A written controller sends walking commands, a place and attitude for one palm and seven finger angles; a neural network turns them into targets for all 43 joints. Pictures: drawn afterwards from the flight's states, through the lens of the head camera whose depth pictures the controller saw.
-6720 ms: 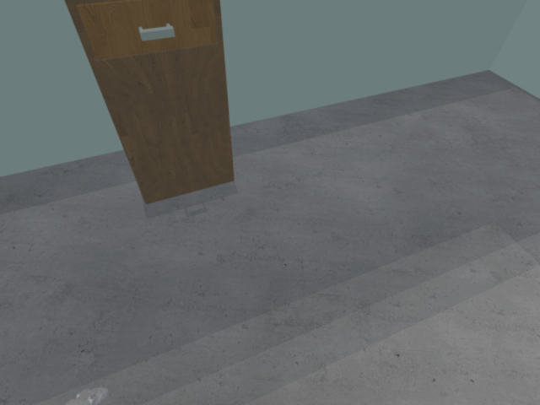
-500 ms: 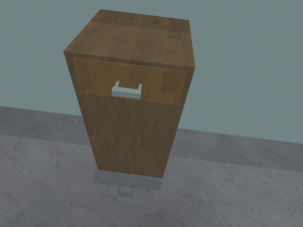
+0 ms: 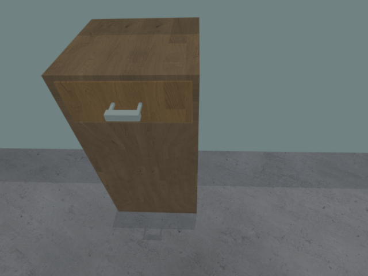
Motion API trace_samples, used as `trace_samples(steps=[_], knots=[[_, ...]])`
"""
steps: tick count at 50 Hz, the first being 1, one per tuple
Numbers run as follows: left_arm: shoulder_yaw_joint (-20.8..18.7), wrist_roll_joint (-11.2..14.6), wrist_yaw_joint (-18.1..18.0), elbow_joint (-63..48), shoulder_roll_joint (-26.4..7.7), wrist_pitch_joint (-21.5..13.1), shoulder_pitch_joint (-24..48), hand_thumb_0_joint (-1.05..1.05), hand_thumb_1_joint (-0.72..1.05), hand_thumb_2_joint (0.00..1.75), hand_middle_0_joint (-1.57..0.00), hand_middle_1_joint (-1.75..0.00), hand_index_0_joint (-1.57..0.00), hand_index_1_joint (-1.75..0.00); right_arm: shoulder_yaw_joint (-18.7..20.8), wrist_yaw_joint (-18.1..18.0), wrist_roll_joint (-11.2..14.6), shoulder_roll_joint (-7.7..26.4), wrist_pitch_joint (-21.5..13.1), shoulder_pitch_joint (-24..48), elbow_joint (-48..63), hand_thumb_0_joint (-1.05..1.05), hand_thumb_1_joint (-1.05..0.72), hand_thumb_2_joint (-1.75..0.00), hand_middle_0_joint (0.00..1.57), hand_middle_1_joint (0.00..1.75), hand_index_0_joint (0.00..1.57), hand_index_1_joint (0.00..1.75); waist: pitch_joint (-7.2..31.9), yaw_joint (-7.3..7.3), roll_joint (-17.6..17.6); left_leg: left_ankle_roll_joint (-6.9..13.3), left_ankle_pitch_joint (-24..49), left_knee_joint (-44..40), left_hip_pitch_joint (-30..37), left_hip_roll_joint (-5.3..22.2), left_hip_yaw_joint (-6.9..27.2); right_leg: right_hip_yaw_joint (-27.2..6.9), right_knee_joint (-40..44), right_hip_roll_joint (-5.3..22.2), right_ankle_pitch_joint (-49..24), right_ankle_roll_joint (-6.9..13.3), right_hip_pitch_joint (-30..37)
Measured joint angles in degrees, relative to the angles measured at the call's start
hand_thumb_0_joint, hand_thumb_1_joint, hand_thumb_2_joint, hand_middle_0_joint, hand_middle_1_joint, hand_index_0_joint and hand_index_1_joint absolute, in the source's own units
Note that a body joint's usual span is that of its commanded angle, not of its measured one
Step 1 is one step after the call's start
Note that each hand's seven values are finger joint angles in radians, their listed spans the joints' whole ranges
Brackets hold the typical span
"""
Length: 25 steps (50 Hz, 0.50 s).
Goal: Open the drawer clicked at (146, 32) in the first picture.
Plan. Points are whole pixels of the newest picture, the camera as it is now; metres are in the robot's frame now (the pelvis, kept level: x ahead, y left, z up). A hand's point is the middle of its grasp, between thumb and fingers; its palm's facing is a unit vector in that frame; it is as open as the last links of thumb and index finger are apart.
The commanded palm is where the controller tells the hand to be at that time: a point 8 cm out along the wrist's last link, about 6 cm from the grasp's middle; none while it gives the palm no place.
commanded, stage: come to a stop and stand still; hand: left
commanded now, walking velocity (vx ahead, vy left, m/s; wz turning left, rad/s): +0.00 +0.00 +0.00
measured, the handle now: (124, 110) +0.57 +0.20 +0.03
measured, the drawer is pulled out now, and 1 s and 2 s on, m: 0.00 0.00 0.00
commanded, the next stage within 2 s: look again from close up in 0.30 s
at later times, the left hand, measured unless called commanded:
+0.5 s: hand out of the picture -0.03 +0.16 -0.17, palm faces +0.03 -0.99 -0.17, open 7.3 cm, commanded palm none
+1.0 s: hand out of the picture +0.02 +0.23 -0.17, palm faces -0.03 -0.98 -0.21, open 7.4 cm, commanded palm none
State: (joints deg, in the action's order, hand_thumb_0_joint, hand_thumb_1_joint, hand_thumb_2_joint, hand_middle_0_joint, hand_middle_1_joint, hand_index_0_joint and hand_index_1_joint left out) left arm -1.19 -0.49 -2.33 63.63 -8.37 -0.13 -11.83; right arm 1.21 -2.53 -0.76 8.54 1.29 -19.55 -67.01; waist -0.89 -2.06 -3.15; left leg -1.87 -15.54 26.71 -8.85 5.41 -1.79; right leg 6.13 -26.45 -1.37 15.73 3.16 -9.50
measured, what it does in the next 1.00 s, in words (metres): shifts its weight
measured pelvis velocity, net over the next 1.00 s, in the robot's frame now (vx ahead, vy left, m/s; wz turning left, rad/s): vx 0.01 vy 0.06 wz -0.05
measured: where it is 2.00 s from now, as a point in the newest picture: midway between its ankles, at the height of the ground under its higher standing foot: outside the picture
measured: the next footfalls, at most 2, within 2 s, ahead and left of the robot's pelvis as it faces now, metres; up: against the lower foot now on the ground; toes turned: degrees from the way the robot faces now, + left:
none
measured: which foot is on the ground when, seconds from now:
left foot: down 0.00-1.00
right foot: down 0.00-1.00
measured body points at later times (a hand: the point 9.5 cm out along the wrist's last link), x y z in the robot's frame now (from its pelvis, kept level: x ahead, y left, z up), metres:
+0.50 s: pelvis +0.00 +0.01 +0.00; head +0.02 +0.00 +0.45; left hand -0.03 +0.21 -0.16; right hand +0.00 -0.22 -0.16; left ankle -0.04 +0.15 -0.72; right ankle -0.01 -0.08 -0.74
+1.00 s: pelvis +0.01 +0.06 +0.00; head +0.02 +0.05 +0.45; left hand +0.02 +0.28 -0.16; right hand -0.03 -0.14 -0.17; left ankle -0.03 +0.13 -0.74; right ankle -0.01 -0.08 -0.74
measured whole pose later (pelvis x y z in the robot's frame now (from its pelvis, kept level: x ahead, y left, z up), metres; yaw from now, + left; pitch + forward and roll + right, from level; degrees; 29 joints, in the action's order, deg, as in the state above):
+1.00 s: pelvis +0.01 +0.06 +0.00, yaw -3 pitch -1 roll +0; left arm 0.0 -1.0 -2.1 63.3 -8.0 0.3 -15.3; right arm -1.7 -2.3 -0.8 6.5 -1.5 -20.3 -63.4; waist -2.2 -0.3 -1.0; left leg 3.8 -18.0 26.4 -8.1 -2.3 -6.5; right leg 1.4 -29.6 3.6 16.9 -1.8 -12.1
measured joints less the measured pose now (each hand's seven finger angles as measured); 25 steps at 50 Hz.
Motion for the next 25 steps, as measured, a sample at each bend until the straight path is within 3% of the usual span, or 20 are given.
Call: trace_samples(steps=[4,20,22,25], knots=[[-0.1,0.22,-0.27,0.29,-0.38,0.25,-0.26,0.01,0.96,0.9,-0.2,-0.3,-0.2,-0.29,-0.45,-0.01,-0.07,-0.89,-0.37,1.19,-0.13,0.01,-0.91,-0.9,0.19,0.29,0.2,0.3,0.17,0.71,1.09,-2.47,0.34,-1.91,1.21,0.4,0.14,0.23,0.71,-0.38,-0.16,0.56,0.66],[0.68,0.05,0.26,2.57,2.13,0.4,-5.86,0.01,0.92,0.9,-0.2,-0.3,-0.2,-0.29,-0.64,-0.24,0.11,-0.53,-0.51,3.42,0.92,0.0,-0.91,-0.9,0.19,0.29,0.2,0.3,-1.0,2.54,1.81,-2.69,1.11,-3.79,1.91,0.92,0.0,0.16,3.99,-1.07,-1.8,0.58,1.93],[0.79,-0.48,-0.63,2.13,2.75,-0.86,-6.42,0.01,0.92,0.9,-0.2,-0.3,-0.2,-0.29,-0.49,0.12,0.32,-0.19,-0.3,3.9,1.96,0.0,-0.91,-0.9,0.19,0.29,0.2,0.3,-1.2,3.02,1.75,-1.31,-2.01,3.24,-1.41,0.67,0.01,-0.26,3.89,-1.07,-2.26,-0.2,0.86],[1.31,-1.0,-0.77,0.95,3.68,-1.93,-7.5,0.01,0.91,0.9,-0.2,-0.3,-0.2,-0.29,0.1,0.27,0.62,0.89,-0.45,4.5,5.12,0.01,-0.91,-0.9,0.19,0.29,0.2,0.3,-1.75,2.56,0.6,0.63,-4.77,10.03,-5.02,-0.53,0.33,-0.85,3.36,-1.21,-2.85,-0.43,-0.57]])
